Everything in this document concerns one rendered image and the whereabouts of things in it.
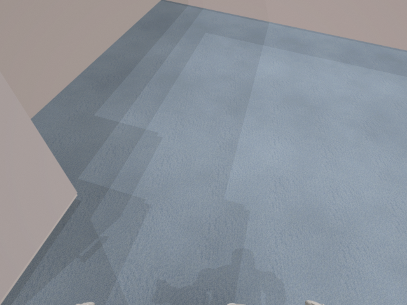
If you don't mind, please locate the fridge door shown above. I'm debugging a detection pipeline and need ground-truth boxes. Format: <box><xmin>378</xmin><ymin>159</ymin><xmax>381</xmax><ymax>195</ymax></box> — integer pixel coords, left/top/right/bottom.
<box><xmin>0</xmin><ymin>72</ymin><xmax>77</xmax><ymax>301</ymax></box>

